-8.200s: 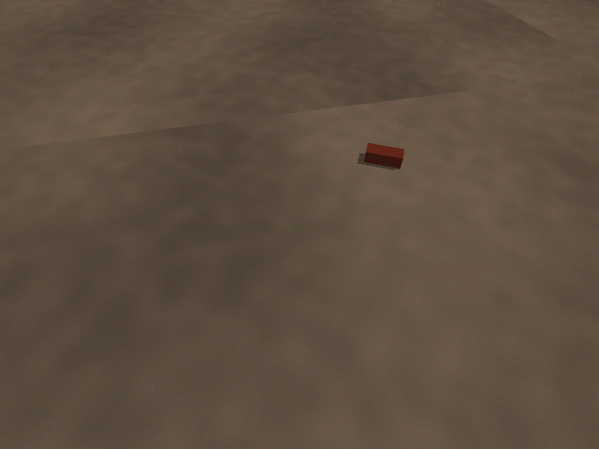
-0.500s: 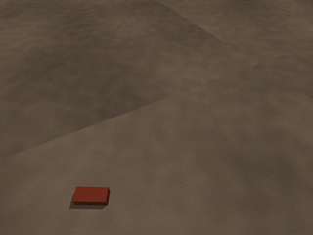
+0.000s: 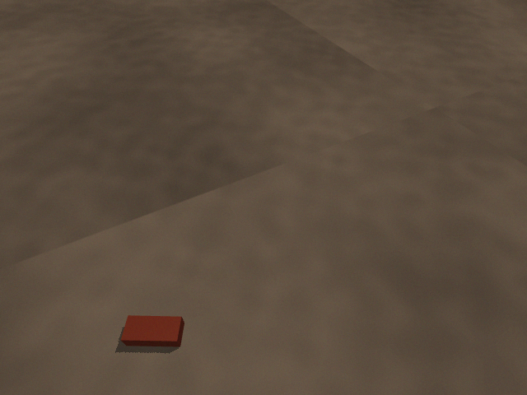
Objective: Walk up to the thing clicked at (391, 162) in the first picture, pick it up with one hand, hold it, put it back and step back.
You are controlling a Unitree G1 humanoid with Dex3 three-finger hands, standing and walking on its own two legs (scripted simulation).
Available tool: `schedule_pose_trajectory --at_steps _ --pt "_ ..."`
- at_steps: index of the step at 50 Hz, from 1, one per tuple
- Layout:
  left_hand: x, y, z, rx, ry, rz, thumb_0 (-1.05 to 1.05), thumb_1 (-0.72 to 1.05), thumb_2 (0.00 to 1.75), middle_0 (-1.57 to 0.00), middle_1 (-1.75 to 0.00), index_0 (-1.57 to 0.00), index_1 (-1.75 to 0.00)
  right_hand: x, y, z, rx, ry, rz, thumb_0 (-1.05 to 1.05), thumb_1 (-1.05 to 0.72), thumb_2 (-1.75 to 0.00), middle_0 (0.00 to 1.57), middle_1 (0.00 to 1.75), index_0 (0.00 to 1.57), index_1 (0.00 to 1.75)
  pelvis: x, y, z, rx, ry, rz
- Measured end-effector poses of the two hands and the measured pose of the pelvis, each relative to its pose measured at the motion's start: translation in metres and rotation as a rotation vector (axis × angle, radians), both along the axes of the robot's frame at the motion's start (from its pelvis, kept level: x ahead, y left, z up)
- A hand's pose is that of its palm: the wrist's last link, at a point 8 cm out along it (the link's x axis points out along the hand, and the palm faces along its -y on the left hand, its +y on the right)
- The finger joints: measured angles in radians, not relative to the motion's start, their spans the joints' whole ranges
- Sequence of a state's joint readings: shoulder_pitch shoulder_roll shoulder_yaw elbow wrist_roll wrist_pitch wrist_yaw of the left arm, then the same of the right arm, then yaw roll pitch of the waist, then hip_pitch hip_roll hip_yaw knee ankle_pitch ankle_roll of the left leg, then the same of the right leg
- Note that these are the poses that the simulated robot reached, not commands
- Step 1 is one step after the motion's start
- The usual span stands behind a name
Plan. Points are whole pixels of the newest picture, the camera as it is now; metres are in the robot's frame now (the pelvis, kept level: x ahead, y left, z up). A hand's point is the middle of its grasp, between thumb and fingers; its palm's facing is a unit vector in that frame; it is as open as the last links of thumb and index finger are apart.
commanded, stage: stand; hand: left
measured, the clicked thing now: (154, 331) +0.44 +0.39 -0.75
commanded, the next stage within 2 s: walk up in 0.36 s
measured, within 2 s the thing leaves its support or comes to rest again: neither
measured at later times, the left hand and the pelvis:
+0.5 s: hand out of the picture +0.04 +0.30 -0.15, palm faces +0.00 -0.90 -0.45, open 7.3 cm; pelvis -0.01 +0.02 -0.01, yaw +0 degrees
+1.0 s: hand out of the picture +0.08 +0.42 -0.18, palm faces -0.05 -0.92 -0.40, open 7.3 cm; pelvis +0.02 +0.14 -0.03, yaw +0 degrees
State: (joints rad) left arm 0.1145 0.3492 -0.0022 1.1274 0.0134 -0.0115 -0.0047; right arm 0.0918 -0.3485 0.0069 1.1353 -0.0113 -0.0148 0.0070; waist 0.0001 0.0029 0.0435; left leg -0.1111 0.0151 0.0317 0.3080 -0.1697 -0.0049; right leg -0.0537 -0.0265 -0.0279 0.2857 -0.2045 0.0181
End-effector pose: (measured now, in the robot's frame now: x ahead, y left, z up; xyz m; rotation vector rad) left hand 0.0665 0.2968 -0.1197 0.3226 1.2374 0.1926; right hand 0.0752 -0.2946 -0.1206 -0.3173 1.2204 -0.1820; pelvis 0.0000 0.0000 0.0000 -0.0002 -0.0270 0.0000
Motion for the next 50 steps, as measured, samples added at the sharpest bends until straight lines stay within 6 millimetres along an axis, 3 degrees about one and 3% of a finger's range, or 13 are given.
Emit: schedule_pose_trajectory --at_steps 19,22,26,32,35,37,43,46,50 --pt "-0.006 0.002 0.000 0.005 0.002 0.006 0.00 0.91 0.90 -0.20 -0.30 -0.21 -0.30 -0.005 0.000 -0.001 0.002 0.014 0.005 0.01 -0.90 -0.90 0.20 0.30 0.21 0.30 -0.002 0.001 0.000 -0.003 -0.001 0.001" --pt "-0.015 0.014 0.004 0.051 -0.026 0.018 0.00 0.91 0.90 -0.20 -0.30 -0.21 -0.30 -0.003 -0.004 -0.003 -0.008 0.029 0.029 0.01 -0.90 -0.90 0.20 0.30 0.21 0.30 -0.005 0.009 -0.005 -0.019 -0.004 -0.004" --pt "-0.039 0.050 0.012 0.131 0.009 0.037 0.00 0.90 0.90 -0.21 -0.30 -0.21 -0.30 0.002 0.001 -0.005 -0.014 0.027 0.034 0.01 -0.90 -0.90 0.20 0.30 0.21 0.30 -0.006 0.030 -0.009 -0.025 -0.003 0.002" --pt "-0.057 0.122 0.016 0.216 0.046 0.049 0.00 0.90 0.90 -0.21 -0.30 -0.21 -0.30 0.011 0.035 -0.011 -0.025 0.043 0.053 0.01 -0.91 -0.90 0.20 0.30 0.20 0.29 -0.002 0.072 -0.020 -0.034 -0.004 0.037" --pt "-0.053 0.161 0.004 0.224 0.044 0.057 0.00 0.90 0.90 -0.20 -0.30 -0.21 -0.30 0.017 0.065 -0.018 -0.038 0.027 0.057 0.01 -0.91 -0.90 0.20 0.30 0.20 0.29 0.001 0.099 -0.034 -0.014 -0.016 0.053" --pt "-0.047 0.176 -0.004 0.217 0.044 0.066 0.01 0.91 0.90 -0.20 -0.30 -0.21 -0.30 0.016 0.086 -0.021 -0.035 0.018 0.058 0.01 -0.91 -0.90 0.20 0.30 0.20 0.29 0.001 0.112 -0.037 0.000 -0.026 0.044" --pt "-0.021 0.178 -0.010 0.124 0.020 0.051 0.01 0.91 0.90 -0.20 -0.30 -0.21 -0.30 0.017 0.135 -0.014 0.012 -0.008 0.048 0.01 -0.90 -0.90 0.20 0.30 0.21 0.30 0.012 0.131 -0.026 -0.005 -0.008 0.037" --pt "-0.011 0.171 -0.013 0.086 0.029 0.028 0.00 0.91 0.90 -0.20 -0.30 -0.21 -0.30 0.023 0.143 -0.013 0.009 -0.045 0.040 0.01 -0.90 -0.90 0.21 0.30 0.21 0.30 0.018 0.137 -0.025 -0.001 -0.009 0.018" --pt "0.006 0.160 -0.017 0.059 0.031 -0.007 0.00 0.91 0.90 -0.20 -0.30 -0.21 -0.30 0.027 0.136 -0.013 -0.019 -0.084 0.023 0.01 -0.90 -0.90 0.21 0.30 0.21 0.30 0.019 0.137 -0.027 0.004 -0.014 -0.005"
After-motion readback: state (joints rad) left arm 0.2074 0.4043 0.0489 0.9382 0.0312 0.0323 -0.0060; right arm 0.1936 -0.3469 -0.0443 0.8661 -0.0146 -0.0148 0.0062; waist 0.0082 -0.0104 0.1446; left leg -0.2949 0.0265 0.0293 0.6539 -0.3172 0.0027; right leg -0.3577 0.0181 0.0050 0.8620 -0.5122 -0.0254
